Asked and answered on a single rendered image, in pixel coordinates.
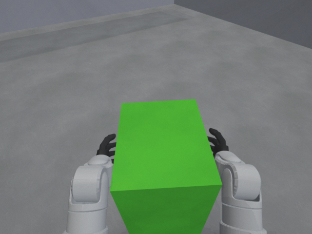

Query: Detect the carton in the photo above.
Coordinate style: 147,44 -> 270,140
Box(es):
110,99 -> 222,234

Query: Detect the robot right hand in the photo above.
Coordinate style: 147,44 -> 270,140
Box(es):
208,128 -> 229,156

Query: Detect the robot right forearm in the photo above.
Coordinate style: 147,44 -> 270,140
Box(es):
214,151 -> 267,234

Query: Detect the robot left forearm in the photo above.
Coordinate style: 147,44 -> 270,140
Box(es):
62,155 -> 113,234

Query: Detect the robot left hand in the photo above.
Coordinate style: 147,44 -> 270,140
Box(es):
96,134 -> 116,163

